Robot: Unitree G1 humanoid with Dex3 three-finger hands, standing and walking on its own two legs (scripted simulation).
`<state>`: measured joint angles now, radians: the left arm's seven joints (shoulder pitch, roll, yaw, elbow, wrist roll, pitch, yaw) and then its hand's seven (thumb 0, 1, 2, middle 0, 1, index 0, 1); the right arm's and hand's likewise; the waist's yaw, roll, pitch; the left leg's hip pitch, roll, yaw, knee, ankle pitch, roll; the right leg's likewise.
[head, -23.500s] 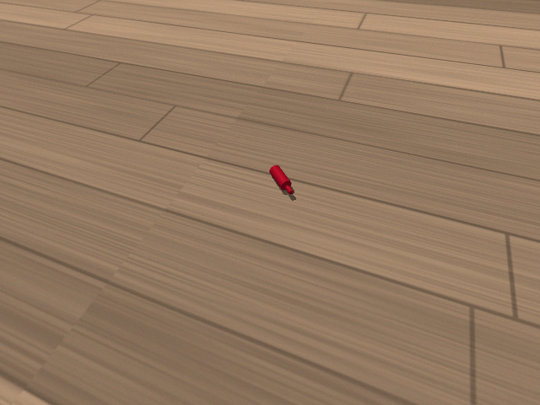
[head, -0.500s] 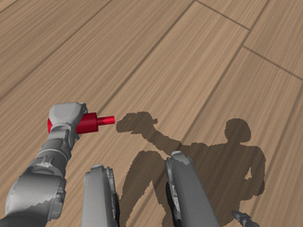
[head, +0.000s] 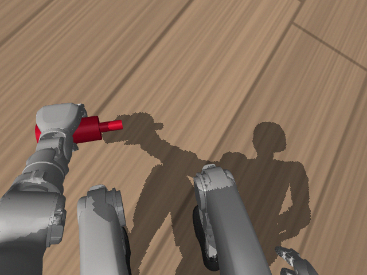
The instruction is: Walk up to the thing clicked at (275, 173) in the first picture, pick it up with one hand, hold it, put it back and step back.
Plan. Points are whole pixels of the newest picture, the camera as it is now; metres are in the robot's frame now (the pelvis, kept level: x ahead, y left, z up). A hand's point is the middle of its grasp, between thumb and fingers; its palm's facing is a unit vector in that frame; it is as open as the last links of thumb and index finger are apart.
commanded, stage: crouch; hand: left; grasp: from above
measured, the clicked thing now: (83, 130) +0.47 +0.18 -0.19
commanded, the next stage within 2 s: lower in 0.52 s
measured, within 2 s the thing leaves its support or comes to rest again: neither
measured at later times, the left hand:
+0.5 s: hand (75, 133) +0.47 +0.21 -0.22, palm faces -0.46 -0.02 -0.89, open 9.3 cm
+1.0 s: hand (81, 136) +0.48 +0.21 -0.27, palm faces -0.48 -0.03 -0.88, open 9.3 cm
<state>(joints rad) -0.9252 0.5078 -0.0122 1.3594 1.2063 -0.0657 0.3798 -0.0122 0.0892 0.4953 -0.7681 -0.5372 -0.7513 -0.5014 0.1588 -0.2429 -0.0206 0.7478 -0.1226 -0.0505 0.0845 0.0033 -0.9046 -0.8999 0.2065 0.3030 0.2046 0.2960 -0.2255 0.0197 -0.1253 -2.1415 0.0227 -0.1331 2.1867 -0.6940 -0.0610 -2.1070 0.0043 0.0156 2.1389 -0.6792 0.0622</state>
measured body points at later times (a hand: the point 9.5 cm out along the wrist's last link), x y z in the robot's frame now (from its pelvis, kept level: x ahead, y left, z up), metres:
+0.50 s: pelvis -0.01 +0.00 -0.05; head +0.23 +0.04 +0.33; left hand +0.49 +0.21 -0.17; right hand +0.01 -0.27 -0.17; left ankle +0.07 +0.14 -0.36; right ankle +0.09 -0.14 -0.36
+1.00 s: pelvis +0.00 +0.01 -0.08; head +0.25 +0.06 +0.29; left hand +0.50 +0.21 -0.22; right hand +0.01 -0.26 -0.18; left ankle +0.07 +0.14 -0.36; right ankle +0.09 -0.14 -0.36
